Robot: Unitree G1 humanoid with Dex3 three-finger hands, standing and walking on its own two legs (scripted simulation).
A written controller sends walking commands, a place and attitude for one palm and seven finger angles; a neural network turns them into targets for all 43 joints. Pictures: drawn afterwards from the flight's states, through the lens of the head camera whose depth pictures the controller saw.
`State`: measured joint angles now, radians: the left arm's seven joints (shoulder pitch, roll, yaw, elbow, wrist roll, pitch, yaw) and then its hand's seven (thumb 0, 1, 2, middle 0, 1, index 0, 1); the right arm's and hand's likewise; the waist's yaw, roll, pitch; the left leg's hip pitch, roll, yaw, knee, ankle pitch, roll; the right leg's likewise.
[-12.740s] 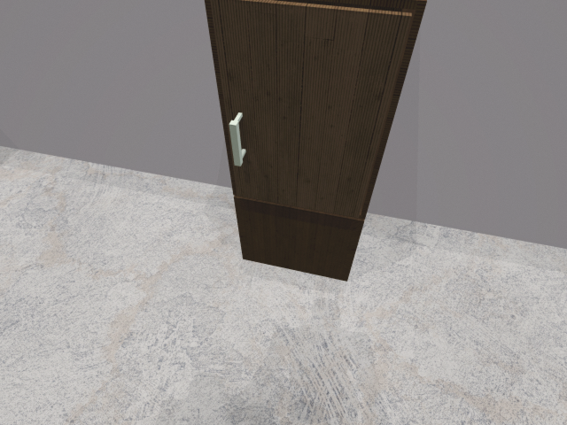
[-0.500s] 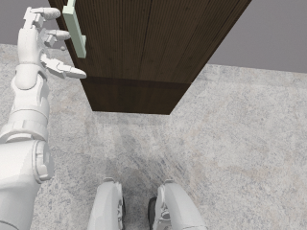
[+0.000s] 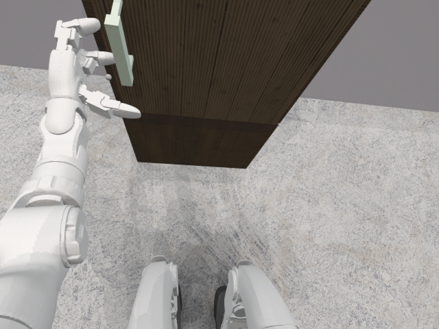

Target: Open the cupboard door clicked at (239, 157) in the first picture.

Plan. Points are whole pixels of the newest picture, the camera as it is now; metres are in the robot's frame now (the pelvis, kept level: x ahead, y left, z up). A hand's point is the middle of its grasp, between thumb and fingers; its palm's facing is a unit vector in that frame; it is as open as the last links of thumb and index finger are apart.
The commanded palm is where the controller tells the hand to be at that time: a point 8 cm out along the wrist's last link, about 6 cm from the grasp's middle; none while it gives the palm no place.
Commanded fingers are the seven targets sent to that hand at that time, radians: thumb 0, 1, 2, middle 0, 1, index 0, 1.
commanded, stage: slide the fingers in behind the handle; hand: left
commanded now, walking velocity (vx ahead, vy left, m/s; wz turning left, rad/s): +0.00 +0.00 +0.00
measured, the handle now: (122, 45) +0.58 +0.16 +0.05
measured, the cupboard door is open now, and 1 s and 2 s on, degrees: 0 0 0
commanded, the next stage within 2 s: move the hooked fingers beside the handle in 0.08 s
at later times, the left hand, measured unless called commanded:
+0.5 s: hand (106, 75) +0.53 +0.18 +0.03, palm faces +0.05 -1.00 -0.02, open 15.2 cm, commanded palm +0.52 +0.17 +0.04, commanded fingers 0.00 -0.50 0.30 -0.30 -1.20 -0.30 -1.20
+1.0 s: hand (99, 73) +0.53 +0.19 +0.03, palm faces +0.01 -1.00 -0.02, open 14.8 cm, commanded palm +0.52 +0.21 +0.04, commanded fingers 0.00 -0.50 0.30 -0.30 -1.20 -0.30 -1.20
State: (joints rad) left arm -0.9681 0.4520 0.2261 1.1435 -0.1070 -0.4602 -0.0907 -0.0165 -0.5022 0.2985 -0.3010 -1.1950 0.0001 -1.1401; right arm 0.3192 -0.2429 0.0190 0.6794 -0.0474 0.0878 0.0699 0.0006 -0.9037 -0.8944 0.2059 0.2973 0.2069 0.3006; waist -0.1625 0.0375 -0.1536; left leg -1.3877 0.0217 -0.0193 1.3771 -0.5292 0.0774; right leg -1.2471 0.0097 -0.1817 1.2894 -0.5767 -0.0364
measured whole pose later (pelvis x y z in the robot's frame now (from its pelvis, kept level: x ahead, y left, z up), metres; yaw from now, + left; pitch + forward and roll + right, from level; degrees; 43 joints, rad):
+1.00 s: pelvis +0.01 -0.01 +0.00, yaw -1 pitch +31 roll -7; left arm -0.93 0.55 0.36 1.15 -0.10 -0.47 -0.24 -0.02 -0.50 0.30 -0.30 -1.20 -0.14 -1.16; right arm 0.32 -0.26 0.05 0.65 -0.03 0.10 0.04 0.00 -0.90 -0.89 0.21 0.30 0.21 0.30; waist -0.18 0.04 -0.14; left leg -1.37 0.05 0.00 1.37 -0.54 0.07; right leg -1.25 0.04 -0.15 1.29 -0.58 -0.04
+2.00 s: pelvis -0.01 +0.00 -0.01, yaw -3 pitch +31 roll -8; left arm -0.94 0.68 0.46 1.17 -0.10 -0.42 -0.39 -0.02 -0.50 0.30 -0.30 -1.20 -0.30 -1.20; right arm 0.33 -0.28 0.08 0.62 -0.01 0.08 0.00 0.00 -0.90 -0.89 0.21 0.30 0.21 0.30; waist -0.20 0.04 -0.14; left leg -1.41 0.06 0.01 1.41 -0.54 0.08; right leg -1.29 0.05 -0.14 1.32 -0.56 -0.03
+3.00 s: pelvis +0.00 +0.00 -0.01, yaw -3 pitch +31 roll -7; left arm -0.93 0.61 0.43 1.13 -0.09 -0.41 -0.33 -0.02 -0.50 0.30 -0.30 -1.19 -0.30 -1.20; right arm 0.33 -0.27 0.07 0.62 -0.01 0.09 0.01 0.00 -0.90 -0.89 0.21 0.30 0.21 0.30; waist -0.20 0.04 -0.14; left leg -1.41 0.06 0.01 1.40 -0.54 0.08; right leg -1.29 0.05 -0.14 1.31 -0.57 -0.03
